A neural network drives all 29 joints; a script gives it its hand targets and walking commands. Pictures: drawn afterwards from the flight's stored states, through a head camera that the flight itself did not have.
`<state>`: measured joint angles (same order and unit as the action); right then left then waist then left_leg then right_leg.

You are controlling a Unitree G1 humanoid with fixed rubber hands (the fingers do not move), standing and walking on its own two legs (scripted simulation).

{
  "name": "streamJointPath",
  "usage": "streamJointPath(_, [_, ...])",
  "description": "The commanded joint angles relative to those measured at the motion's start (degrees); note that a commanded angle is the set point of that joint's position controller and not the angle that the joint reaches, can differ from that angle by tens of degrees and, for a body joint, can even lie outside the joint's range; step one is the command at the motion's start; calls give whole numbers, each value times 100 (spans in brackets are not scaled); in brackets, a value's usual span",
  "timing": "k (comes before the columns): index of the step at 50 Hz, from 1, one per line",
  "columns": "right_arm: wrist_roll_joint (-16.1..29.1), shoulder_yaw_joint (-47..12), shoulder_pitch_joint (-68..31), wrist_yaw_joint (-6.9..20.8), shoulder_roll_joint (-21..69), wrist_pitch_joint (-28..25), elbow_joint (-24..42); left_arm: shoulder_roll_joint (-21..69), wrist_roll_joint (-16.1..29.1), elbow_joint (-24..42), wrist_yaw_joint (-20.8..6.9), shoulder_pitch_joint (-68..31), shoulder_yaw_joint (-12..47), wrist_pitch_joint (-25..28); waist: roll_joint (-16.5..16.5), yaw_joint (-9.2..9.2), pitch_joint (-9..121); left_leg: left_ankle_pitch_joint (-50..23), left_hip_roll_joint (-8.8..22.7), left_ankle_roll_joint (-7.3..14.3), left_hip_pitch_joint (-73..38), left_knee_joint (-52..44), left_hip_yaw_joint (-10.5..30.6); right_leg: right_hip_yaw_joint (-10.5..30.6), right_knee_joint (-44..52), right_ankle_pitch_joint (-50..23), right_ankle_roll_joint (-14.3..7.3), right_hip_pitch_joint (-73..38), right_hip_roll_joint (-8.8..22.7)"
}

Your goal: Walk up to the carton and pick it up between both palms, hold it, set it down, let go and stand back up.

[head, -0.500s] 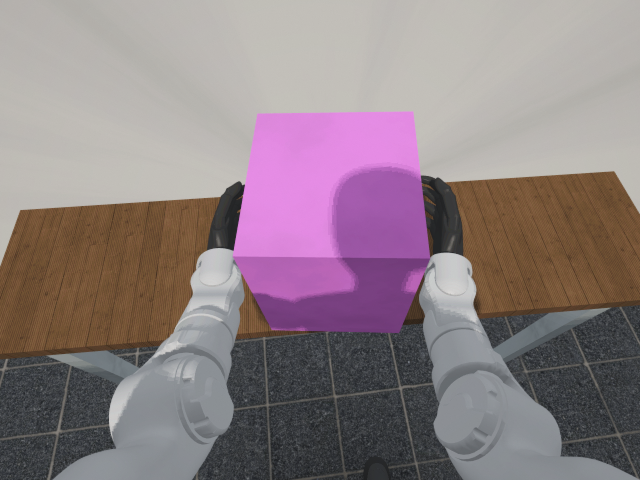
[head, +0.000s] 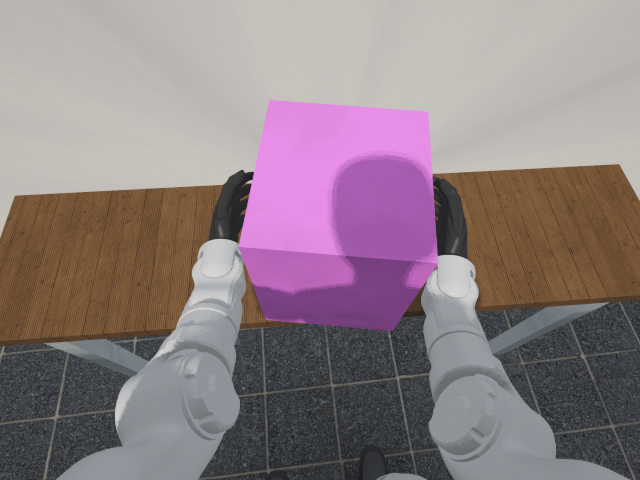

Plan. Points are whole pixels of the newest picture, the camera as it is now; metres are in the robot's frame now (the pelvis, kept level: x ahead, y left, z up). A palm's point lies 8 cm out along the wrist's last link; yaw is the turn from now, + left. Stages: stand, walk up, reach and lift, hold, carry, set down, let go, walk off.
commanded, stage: set down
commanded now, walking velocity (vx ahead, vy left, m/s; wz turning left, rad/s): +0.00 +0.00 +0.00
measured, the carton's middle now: (337, 227) +0.43 -0.03 -0.02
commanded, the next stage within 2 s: none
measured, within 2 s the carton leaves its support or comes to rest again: neither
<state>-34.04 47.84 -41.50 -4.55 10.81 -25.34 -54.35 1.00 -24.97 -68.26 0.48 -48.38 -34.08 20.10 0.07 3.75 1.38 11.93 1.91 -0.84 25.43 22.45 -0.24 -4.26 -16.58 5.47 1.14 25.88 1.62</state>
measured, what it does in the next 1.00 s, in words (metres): stands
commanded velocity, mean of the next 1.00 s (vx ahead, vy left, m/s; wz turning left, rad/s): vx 0.00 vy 0.00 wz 0.00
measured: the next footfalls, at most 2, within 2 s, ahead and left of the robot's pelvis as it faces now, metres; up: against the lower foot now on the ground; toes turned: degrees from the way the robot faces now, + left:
none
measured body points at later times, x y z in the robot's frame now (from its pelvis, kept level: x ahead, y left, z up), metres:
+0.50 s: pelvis +0.00 +0.01 -0.02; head +0.11 +0.02 +0.42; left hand +0.45 +0.11 -0.02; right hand +0.40 -0.18 -0.02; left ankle -0.03 +0.12 -0.74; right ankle +0.01 -0.13 -0.74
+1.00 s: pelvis -0.04 +0.00 -0.04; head +0.06 +0.01 +0.40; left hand +0.40 +0.16 -0.03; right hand +0.36 -0.23 -0.03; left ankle -0.03 +0.12 -0.74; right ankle +0.01 -0.13 -0.74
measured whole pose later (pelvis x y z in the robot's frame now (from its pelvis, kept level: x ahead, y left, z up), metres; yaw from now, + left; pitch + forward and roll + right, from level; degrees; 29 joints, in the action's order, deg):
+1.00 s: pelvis -0.04 +0.00 -0.04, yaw -1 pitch +23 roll -2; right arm 13.0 3.6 -45.0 -6.4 -10.2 -22.7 -75.1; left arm -13.2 16.3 -84.1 1.8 -49.6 6.1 25.0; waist 2.5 4.5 12.2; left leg 18.1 2.8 -1.0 47.8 43.1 0.7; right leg -4.2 -36.4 11.0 0.7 48.0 1.3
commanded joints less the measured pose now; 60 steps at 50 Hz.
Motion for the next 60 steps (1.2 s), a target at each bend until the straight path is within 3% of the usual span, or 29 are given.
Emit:
streamJointPath(1, [-620, -1480, -2408, 617, 2456, -19, -638, 2526, -489, -27, -430, -2590, 1071, 117, 64, 120, 3111, -1350, -123, -203, -564, -109, -454, -225, -336, -1601, 52, -1950, -200])
streamJointPath(2, [-599, -1403, -2443, 614, 2511, -13, -665, 2636, -501, 52, -420, -2661, 1120, 99, 168, 214, 3032, -1342, -109, -228, -684, -89, -423, -258, -282, -1440, 51, -1787, -184])
streamJointPath(4, [-584, -1362, -2279, 564, 2159, 5, -720, 2272, -563, 4, -346, -2485, 954, 44, 153, 99, 2950, -1425, -111, -222, -710, -83, -447, -235, -269, -1435, 46, -1759, -197])
streamJointPath(7, [-415, -1218, -2172, 408, 1445, -20, -803, 1602, -425, 76, -193, -2477, 959, 28, 175, 192, 2999, -1329, -120, -230, -683, -24, -448, -209, -311, -1395, 56, -1707, -177])
streamJointPath(9, [-81, -1280, -2158, 235, 777, -31, -821, 996, -187, 177, 13, -2413, 1038, 3, 234, 111, 3169, -1361, -110, -255, -673, 45, -467, -186, -337, -1394, 17, -1612, -203])
streamJointPath(11, [240, -1349, -2115, 56, 277, -37, -985, 514, 84, 206, 183, -2501, 1204, -20, 264, 182, 3174, -1282, -125, -259, -523, 137, -454, -138, -403, -1389, 12, -1548, -177])
streamJointPath(13, [734, -1684, -2262, -100, -171, -51, -1024, 34, 476, 199, 358, -2698, 1400, 14, 338, 111, 3593, -1368, -150, -277, -323, 277, -484, -51, -593, -1656, -20, -1639, -209])
streamJointPath(15, [1107, -1915, -2537, -196, -103, -57, -980, -11, 834, 138, 443, -2960, 1652, 77, 329, 69, 4020, -1319, -158, -266, -71, 452, -456, -6, -777, -1803, -19, -1598, -215])
streamJointPath(16, [1292, -2091, -2657, -231, -204, -71, -939, -190, 996, -60, 484, -3008, 1674, 139, 307, -46, 4279, -1406, -199, -265, 118, 560, -480, 48, -913, -2008, -19, -1682, -216])
streamJointPath(21, [2167, -2568, -3085, -375, -1061, -190, -1307, -730, 1724, -541, 684, -3328, 2189, 442, 599, -13, 5241, -2308, -176, -485, 177, 1193, -346, 58, -1431, -2676, -57, -1330, -349])
streamJointPath(24, [2645, -2791, -3304, -412, -1566, -221, -1458, -1128, 2099, -851, 713, -3549, 2361, 573, 569, 30, 5486, -2506, -184, -581, 214, 1489, -295, 65, -1673, -2772, -57, -1159, -388])
streamJointPath(27, [3144, -3054, -3519, -407, -2141, -273, -1572, -1417, 2595, -970, 706, -3751, 2785, 683, 679, 176, 5855, -2853, -170, -714, -18, 1783, -212, -26, -1833, -2661, -78, -682, -455])
streamJointPath(31, [3650, -3600, -3125, -377, -2456, -425, -1749, -1604, 2950, -990, 577, -3371, 2983, 684, 646, 147, 6016, -3488, -180, -796, -435, 2031, -128, -65, -1912, -2775, -46, -391, -521])
streamJointPath(33, [3849, -3719, -3117, -371, -2582, -447, -1802, -1740, 3089, -994, 500, -3384, 3062, 678, 606, 208, 5900, -3388, -204, -764, -353, 2064, -106, -42, -1911, -2638, -18, -236, -502])
streamJointPath(40, [4379, -4156, -2875, -277, -2695, -327, -1655, -1785, 3619, -1009, 240, -2963, 3643, 686, 526, 244, 5097, -2412, -251, -599, -164, 1934, -41, -78, -1858, -1751, -10, 222, -490])
streamJointPath(44, [4594, -4333, -2869, -182, -2786, -238, -1142, -1856, 4078, -719, 146, -2899, 4037, 840, 565, 247, 5272, -2069, -286, -526, -115, 1958, 32, -137, -1897, -1299, -51, 469, -491])
streamJointPath(48, [4727, -4497, -2746, -148, -2774, -86, -739, -2087, 4251, -447, 110, -2778, 4061, 927, 562, 164, 5343, -1516, -350, -402, 298, 1923, 25, -44, -1996, -924, -45, 241, -453])
streamJointPath(51, [4757, -4562, -2522, -182, -2687, 68, -458, -2271, 4403, -373, 60, -2595, 4102, 945, 323, 208, 5136, -901, -377, -247, 636, 1855, 47, 37, -2036, -520, -1, 2, -374])
streamJointPath(53, [4758, -4639, -2225, -222, -2527, 115, -128, -2399, 4366, -162, 4, -2301, 4012, 947, 109, 174, 5223, -663, -409, -129, 862, 1832, 38, 159, -2051, -437, 33, -355, -329])
streamJointPath(55, [4715, -4443, -2583, -248, -2549, 229, -61, -2556, 4405, -57, 30, -2725, 4033, 968, 263, 274, 5261, -341, -420, -126, 1153, 1829, 78, 160, -2142, -150, 10, -269, -306])
streamJointPath(56, [4666, -4482, -2364, -279, -2486, 250, 26, -2587, 4361, -56, 14, -2428, 3921, 933, 160, 191, 5152, -257, -410, -111, 1153, 1807, 53, 201, -2112, -88, 19, -378, -287])
streamJointPath(58, [4596, -4575, -1716, -356, -2323, 234, 218, -2563, 4323, 281, -52, -1823, 3897, 907, 106, 221, 5072, -396, -444, -97, 1009, 1789, 51, 258, -2080, -363, 48, -702, -270])
streamJointPath(59, [4579, -4447, -2160, -370, -2370, 283, 215, -2591, 4344, 226, -61, -2193, 3922, 896, 186, 270, 5074, -308, -442, -110, 1184, 1822, 53, 239, -2158, -285, 25, -609, -269])
streamJointPath(60, [4578, -4484, -1781, -404, -2266, 246, 210, -2581, 4228, 330, -94, -1879, 3857, 862, 246, 227, 4941, -337, -453, -117, 1079, 1794, 76, 287, -2077, -291, 32, -667, -255])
